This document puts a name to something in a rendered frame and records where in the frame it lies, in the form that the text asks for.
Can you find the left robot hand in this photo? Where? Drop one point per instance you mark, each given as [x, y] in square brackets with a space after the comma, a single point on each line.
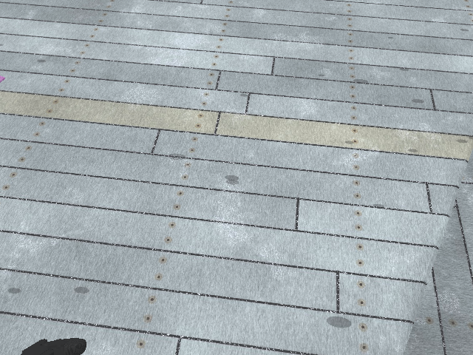
[72, 346]

